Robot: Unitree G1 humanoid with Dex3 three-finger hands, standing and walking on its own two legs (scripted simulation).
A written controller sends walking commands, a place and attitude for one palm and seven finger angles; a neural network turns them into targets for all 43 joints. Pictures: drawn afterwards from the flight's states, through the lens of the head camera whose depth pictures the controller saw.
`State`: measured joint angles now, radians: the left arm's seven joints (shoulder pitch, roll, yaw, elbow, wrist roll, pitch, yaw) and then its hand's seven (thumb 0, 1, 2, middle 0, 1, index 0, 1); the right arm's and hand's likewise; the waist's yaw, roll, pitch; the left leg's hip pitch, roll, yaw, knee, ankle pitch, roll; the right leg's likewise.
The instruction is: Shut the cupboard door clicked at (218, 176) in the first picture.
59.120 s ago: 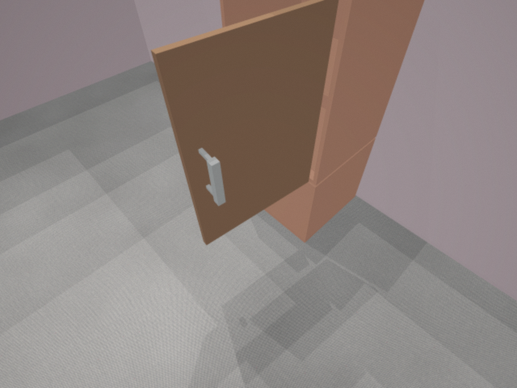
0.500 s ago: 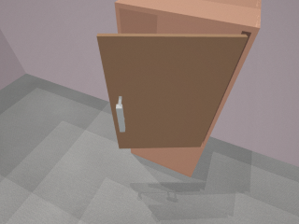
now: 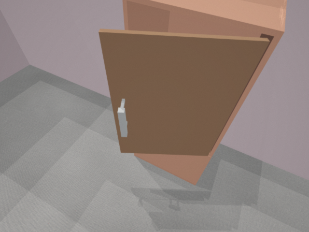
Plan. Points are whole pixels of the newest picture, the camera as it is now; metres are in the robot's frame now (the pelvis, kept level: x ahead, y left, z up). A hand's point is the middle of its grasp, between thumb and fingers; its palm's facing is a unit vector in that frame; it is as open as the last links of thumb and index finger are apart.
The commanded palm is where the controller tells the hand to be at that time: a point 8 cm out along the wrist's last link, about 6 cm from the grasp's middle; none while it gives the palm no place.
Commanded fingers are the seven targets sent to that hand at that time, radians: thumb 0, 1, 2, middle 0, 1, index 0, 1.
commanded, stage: shuffle to correct the standing spot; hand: left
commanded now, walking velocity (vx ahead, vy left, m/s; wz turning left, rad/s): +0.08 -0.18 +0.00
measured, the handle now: (123, 118) +0.48 +0.14 -0.04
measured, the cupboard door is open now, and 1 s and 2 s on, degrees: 26 26 26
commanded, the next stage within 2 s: come to a stop and stand still in 0.30 s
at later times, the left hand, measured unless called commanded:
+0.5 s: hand out of the picture +0.11 +0.12 -0.17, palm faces +0.02 -0.98 -0.22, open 7.3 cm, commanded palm none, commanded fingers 0.00 0.90 0.90 -0.20 -0.30 -0.20 -0.30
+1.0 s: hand out of the picture +0.09 +0.10 -0.17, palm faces +0.07 -0.97 -0.23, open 7.3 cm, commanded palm none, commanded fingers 0.00 0.90 0.90 -0.20 -0.30 -0.20 -0.30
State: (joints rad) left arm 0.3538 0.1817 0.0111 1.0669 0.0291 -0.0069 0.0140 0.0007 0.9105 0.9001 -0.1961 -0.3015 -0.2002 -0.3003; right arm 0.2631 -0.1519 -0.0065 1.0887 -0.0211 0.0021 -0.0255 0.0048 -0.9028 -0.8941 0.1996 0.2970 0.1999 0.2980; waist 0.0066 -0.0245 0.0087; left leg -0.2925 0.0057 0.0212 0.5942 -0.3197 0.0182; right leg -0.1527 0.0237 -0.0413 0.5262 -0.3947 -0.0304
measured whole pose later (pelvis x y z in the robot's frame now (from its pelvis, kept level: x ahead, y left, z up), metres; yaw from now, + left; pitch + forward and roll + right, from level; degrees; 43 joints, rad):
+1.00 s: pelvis +0.05 -0.09 +0.00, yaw +3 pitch +0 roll +1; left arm 0.26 0.20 0.01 0.96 0.02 0.00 0.03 0.00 0.91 0.90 -0.20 -0.30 -0.20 -0.30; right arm 0.22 -0.18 -0.03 0.93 -0.02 0.00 -0.01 0.00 -0.92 -0.89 0.20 0.30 0.20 0.30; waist 0.01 -0.02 0.03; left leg -0.28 -0.04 0.10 0.57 -0.29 0.06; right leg -0.24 -0.05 -0.02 0.58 -0.30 -0.01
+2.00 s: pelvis +0.02 -0.09 +0.01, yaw +2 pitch -2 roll +0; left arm 0.24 0.25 -0.02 1.07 0.02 -0.01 0.02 0.00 0.91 0.90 -0.20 -0.30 -0.20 -0.30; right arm 0.18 -0.22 0.00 1.13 -0.01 -0.01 0.00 0.00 -0.90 -0.89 0.20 0.30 0.20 0.30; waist 0.00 -0.02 0.03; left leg -0.19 -0.02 0.10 0.38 -0.15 0.06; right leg -0.16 -0.03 -0.01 0.39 -0.19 0.02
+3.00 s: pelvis +0.03 -0.11 -0.10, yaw +6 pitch +18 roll -3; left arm 0.48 0.26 0.19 -0.07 -0.33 -0.35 -0.39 0.01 0.90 0.90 -0.74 -0.89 -0.74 -0.89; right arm 0.20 -0.17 0.01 0.52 0.04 -0.20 -0.04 0.01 -0.90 -0.89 0.20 0.30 0.20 0.30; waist 0.03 0.03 -0.18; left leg -1.04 0.01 -0.01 1.28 -0.55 0.03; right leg -0.98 0.04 -0.11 1.23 -0.57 -0.05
